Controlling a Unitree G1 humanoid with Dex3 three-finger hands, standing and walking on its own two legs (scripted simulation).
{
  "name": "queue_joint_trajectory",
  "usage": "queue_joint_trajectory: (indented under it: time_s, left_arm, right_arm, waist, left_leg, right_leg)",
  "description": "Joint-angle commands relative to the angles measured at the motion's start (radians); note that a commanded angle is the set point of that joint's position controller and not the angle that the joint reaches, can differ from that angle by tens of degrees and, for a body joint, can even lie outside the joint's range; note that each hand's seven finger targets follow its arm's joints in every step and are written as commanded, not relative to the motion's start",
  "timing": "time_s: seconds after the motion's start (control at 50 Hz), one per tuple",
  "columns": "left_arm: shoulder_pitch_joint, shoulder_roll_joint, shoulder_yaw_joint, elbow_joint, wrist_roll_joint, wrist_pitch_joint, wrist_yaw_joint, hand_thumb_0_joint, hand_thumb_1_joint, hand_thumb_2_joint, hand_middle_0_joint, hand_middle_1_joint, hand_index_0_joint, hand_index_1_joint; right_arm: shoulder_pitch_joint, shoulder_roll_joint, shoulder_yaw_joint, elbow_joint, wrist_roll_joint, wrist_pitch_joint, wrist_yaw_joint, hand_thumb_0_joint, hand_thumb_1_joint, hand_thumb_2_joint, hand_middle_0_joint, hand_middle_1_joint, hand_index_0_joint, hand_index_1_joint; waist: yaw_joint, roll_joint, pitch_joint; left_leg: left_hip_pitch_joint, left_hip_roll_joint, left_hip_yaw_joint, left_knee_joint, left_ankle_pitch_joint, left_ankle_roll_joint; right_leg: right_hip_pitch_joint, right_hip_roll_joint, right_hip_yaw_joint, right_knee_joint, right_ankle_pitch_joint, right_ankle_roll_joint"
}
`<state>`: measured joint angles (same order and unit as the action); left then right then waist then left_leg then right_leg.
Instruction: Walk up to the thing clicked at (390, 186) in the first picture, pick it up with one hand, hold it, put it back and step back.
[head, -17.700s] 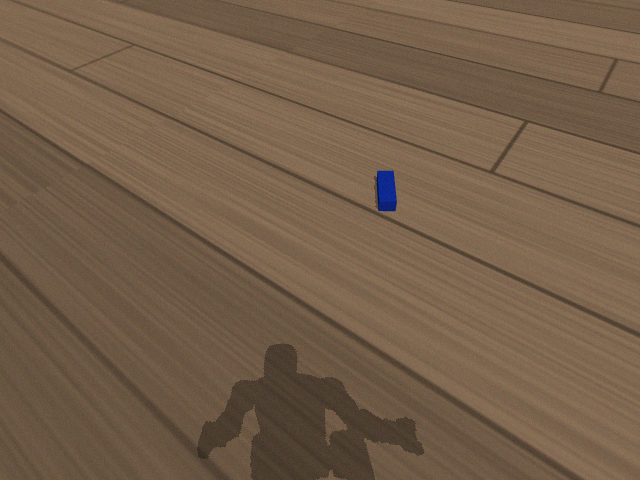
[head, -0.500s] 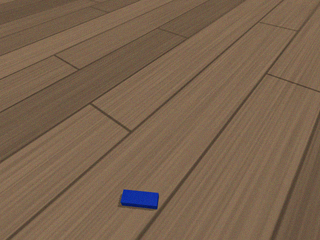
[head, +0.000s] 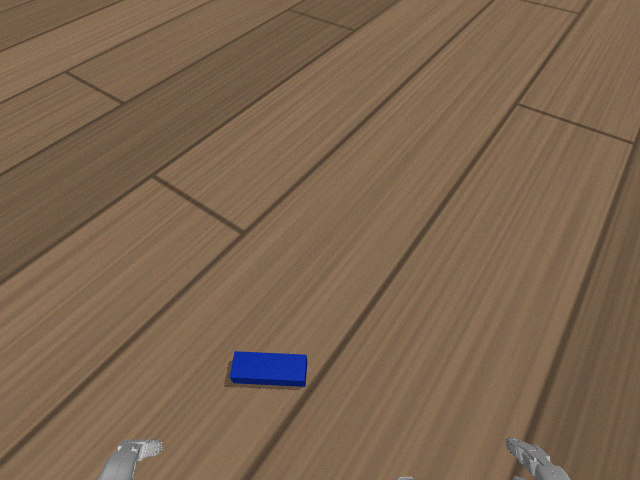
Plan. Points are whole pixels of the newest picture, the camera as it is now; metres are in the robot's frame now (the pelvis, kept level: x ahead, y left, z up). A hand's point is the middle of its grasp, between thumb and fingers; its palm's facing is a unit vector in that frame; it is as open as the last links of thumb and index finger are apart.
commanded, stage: rise first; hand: left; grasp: from above
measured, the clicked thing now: (269, 369) +0.50 +0.18 -0.72
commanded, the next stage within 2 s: none
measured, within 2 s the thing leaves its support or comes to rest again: neither
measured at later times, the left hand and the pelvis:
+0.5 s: hand out of the picture +0.14 +0.25 -0.20, palm faces -0.15 -0.89 -0.44, open 14.2 cm; pelvis +0.00 +0.01 -0.06, yaw +0 degrees
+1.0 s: hand (195, 457) +0.22 +0.26 -0.34, palm faces -0.42 -0.61 -0.67, open 14.3 cm; pelvis -0.04 +0.00 -0.20, yaw +0 degrees
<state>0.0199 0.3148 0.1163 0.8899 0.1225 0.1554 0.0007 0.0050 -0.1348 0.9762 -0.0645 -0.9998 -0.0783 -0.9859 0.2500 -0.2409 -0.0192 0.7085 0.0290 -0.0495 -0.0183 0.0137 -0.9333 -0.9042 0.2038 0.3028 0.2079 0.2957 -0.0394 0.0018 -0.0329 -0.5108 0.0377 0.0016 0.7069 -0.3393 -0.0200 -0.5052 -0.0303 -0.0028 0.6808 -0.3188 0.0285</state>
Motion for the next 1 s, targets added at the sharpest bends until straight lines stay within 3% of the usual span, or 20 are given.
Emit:
queue_joint_trajectory:
  time_s: [0.0, 0.02, 0.04, 0.06, 0.1, 0.22, 0.32, 0.58, 0.62, 0.68, 0.7, 0.74, 0.78, 0.86, 0.88, 0.94, 0.98]
  left_arm:
    - [-0.02, 0.165, 0.06, -0.167, 0.027, 0.011, 0.018, 0.0, -0.583, 0.979, -0.081, -1.087, -0.082, -1.085]
    - [-0.039, 0.171, 0.064, -0.227, 0.033, -0.001, 0.02, 0.0, -0.59, 0.988, -0.079, -1.076, -0.076, -1.078]
    - [-0.006, 0.189, 0.086, -0.261, 0.044, -0.008, 0.026, 0.0, -0.584, 0.979, -0.079, -1.084, -0.08, -1.081]
    - [-0.003, 0.163, 0.062, -0.31, 0.044, -0.017, 0.027, 0.0, -0.588, 0.98, -0.079, -1.078, -0.079, -1.076]
    - [0.071, 0.175, 0.077, -0.366, 0.068, -0.017, 0.03, 0.0, -0.594, 0.99, -0.077, -1.082, -0.075, -1.084]
    - [0.195, 0.156, 0.056, -0.516, 0.086, 0.055, 0.029, 0.0, -0.601, 0.999, -0.075, -1.062, -0.066, -1.071]
    - [0.239, 0.125, 0.031, -0.573, 0.092, 0.101, 0.025, 0.0, -0.567, 0.977, -0.07, -1.061, -0.07, -1.06]
    - [0.339, 0.151, 0.059, -0.7, 0.126, 0.105, 0.031, 0.0, -0.6, 0.993, -0.075, -1.05, -0.066, -1.057]
    - [0.285, 0.162, 0.046, -0.697, 0.141, 0.095, 0.033, 0.0, -0.609, 0.991, -0.079, -1.055, -0.07, -1.062]
    - [0.156, 0.185, 0.041, -0.623, 0.186, 0.052, 0.036, 0.0, -0.611, 1.002, -0.081, -1.038, -0.066, -1.051]
    - [0.118, 0.208, 0.052, -0.58, 0.201, 0.03, 0.036, 0.0, -0.611, 0.992, -0.081, -1.037, -0.069, -1.047]
    - [0.054, 0.223, 0.052, -0.531, 0.238, -0.025, 0.04, 0.0, -0.611, 1.005, -0.082, -1.022, -0.064, -1.039]
    - [0.016, 0.208, 0.018, -0.482, 0.278, -0.083, 0.038, 0.0, -0.606, 1.012, -0.075, -1.025, -0.059, -1.04]
    - [-0.108, 0.256, 0.015, -0.442, 0.366, -0.174, 0.051, 0.0, -0.611, 1.023, -0.091, -1.031, -0.073, -1.049]
    - [-0.137, 0.303, 0.046, -0.449, 0.392, -0.19, 0.06, 0.0, -0.61, 1.021, -0.09, -1.04, -0.074, -1.057]
    - [-0.185, 0.339, 0.056, -0.348, 0.468, -0.213, 0.083, 0.0, -0.611, 1.021, -0.085, -1.061, -0.074, -1.073]
    - [-0.29, 0.377, 0.072, -0.333, 0.509, -0.229, 0.099, 0.0, -0.599, 1.01, -0.084, -1.075, -0.078, -1.081]
  right_arm:
    - [-0.04, -0.162, -0.069, -0.158, -0.006, -0.077, -0.003, 0.0, -0.907, -0.903, 0.201, 0.3, 0.2, 0.3]
    - [-0.034, -0.159, -0.073, -0.171, -0.008, -0.085, -0.003, 0.0, -0.906, -0.902, 0.201, 0.3, 0.2, 0.3]
    - [-0.021, -0.155, -0.075, -0.168, -0.011, -0.091, -0.006, 0.0, -0.908, -0.903, 0.201, 0.3, 0.2, 0.3]
    - [-0.026, -0.15, -0.074, -0.186, -0.014, -0.102, -0.006, 0.0, -0.912, -0.904, 0.201, 0.3, 0.2, 0.3]
    - [-0.023, -0.151, -0.079, -0.199, -0.015, -0.112, -0.013, 0.0, -0.909, -0.903, 0.201, 0.3, 0.2, 0.3]
    - [-0.023, -0.151, -0.078, -0.227, -0.019, -0.114, -0.027, 0.0, -0.911, -0.904, 0.201, 0.3, 0.2, 0.3]
    - [-0.034, -0.142, -0.07, -0.258, -0.024, -0.129, -0.035, 0.0, -0.903, -0.902, 0.201, 0.3, 0.2, 0.3]
    - [-0.045, -0.128, -0.064, -0.316, -0.026, -0.161, -0.038, 0.0, -0.91, -0.905, 0.201, 0.3, 0.2, 0.3]
    - [-0.049, -0.131, -0.062, -0.317, -0.025, -0.164, -0.039, 0.0, -0.919, -0.907, 0.201, 0.3, 0.2, 0.3]
    - [-0.059, -0.139, -0.064, -0.302, -0.026, -0.181, -0.04, 0.0, -0.919, -0.907, 0.201, 0.3, 0.2, 0.3]
    - [-0.075, -0.143, -0.064, -0.292, -0.029, -0.187, -0.039, 0.0, -0.914, -0.906, 0.2, 0.3, 0.2, 0.3]
    - [-0.079, -0.148, -0.069, -0.28, -0.029, -0.2, -0.032, 0.0, -0.918, -0.906, 0.201, 0.3, 0.2, 0.3]
    - [-0.087, -0.16, -0.074, -0.262, -0.032, -0.215, -0.02, 0.0, -0.9, -0.9, 0.201, 0.3, 0.2, 0.3]
    - [-0.094, -0.183, -0.088, -0.227, -0.029, -0.225, -0.004, 0.0, -0.916, -0.906, 0.201, 0.3, 0.2, 0.3]
    - [-0.088, -0.193, -0.094, -0.219, -0.028, -0.223, -0.001, 0.0, -0.913, -0.905, 0.201, 0.3, 0.2, 0.3]
    - [-0.082, -0.202, -0.095, -0.187, -0.023, -0.206, 0.009, 0.0, -0.923, -0.909, 0.201, 0.3, 0.2, 0.3]
    - [-0.072, -0.202, -0.1, -0.166, -0.022, -0.195, 0.016, 0.0, -0.926, -0.909, 0.201, 0.3, 0.2, 0.3]
  waist:
    - [0.028, -0.007, -0.162]
    - [0.021, 0.008, -0.202]
    - [0.033, 0.035, -0.25]
    - [0.02, 0.046, -0.26]
    - [0.029, 0.073, -0.309]
    - [0.016, 0.084, -0.335]
    - [-0.002, 0.06, -0.299]
    - [0.017, 0.094, -0.353]
    - [-0.004, 0.076, -0.364]
    - [-0.035, 0.056, -0.321]
    - [-0.029, 0.056, -0.295]
    - [-0.027, 0.051, -0.333]
    - [-0.023, 0.069, -0.362]
    - [-0.017, 0.093, -0.499]
    - [0.0, 0.122, -0.547]
    - [0.001, 0.102, -0.603]
    - [0.007, 0.108, -0.641]
  left_leg:
    - [-0.058, -0.038, 0.009, 0.013, 0.062, 0.017]
    - [-0.063, -0.038, 0.013, 0.049, 0.069, 0.018]
    - [-0.061, -0.037, 0.013, 0.076, 0.089, 0.018]
    - [-0.073, -0.034, 0.009, 0.101, 0.103, 0.016]
    - [-0.071, -0.028, 0.004, 0.14, 0.157, 0.012]
    - [-0.089, -0.018, -0.014, 0.196, 0.241, 0.01]
    - [-0.161, -0.012, -0.029, 0.237, 0.2, 0.012]
    - [-0.283, -0.018, -0.04, 0.337, 0.099, 0.014]
    - [-0.319, -0.022, -0.032, 0.377, 0.1, 0.02]
    - [-0.424, -0.026, -0.024, 0.452, 0.006, 0.028]
    - [-0.48, -0.026, -0.028, 0.48, -0.038, 0.029]
    - [-0.546, -0.033, -0.023, 0.54, -0.093, 0.033]
    - [-0.591, -0.034, -0.03, 0.586, -0.121, 0.027]
    - [-0.664, -0.035, -0.038, 0.696, -0.11, 0.022]
    - [-0.658, -0.035, -0.038, 0.72, -0.082, 0.017]
    - [-0.743, -0.041, -0.032, 0.814, -0.011, 0.022]
    - [-0.798, -0.045, -0.019, 0.869, -0.002, 0.028]
  right_leg:
    - [-0.034, 0.045, -0.049, 0.019, 0.015, -0.043]
    - [-0.061, 0.043, -0.043, 0.055, 0.024, -0.041]
    - [-0.066, 0.04, -0.038, 0.087, 0.041, -0.042]
    - [-0.091, 0.041, -0.04, 0.118, 0.056, -0.041]
    - [-0.115, 0.039, -0.037, 0.169, 0.098, -0.044]
    - [-0.143, 0.037, -0.037, 0.22, 0.149, -0.043]
    - [-0.208, 0.039, -0.048, 0.261, 0.11, -0.044]
    - [-0.328, 0.038, -0.044, 0.375, 0.033, -0.049]
    - [-0.348, 0.037, -0.042, 0.394, 0.043, -0.048]
    - [-0.46, 0.039, -0.034, 0.446, -0.022, -0.046]
    - [-0.513, 0.036, -0.034, 0.48, -0.061, -0.045]
    - [-0.573, 0.033, -0.022, 0.532, -0.107, -0.046]
    - [-0.646, 0.03, -0.019, 0.607, -0.134, -0.047]
    - [-0.755, 0.031, -0.016, 0.74, -0.118, -0.051]
    - [-0.778, 0.031, -0.015, 0.776, -0.098, -0.055]
    - [-0.832, 0.032, -0.019, 0.853, -0.038, -0.056]
    - [-0.857, 0.032, -0.015, 0.886, -0.025, -0.055]
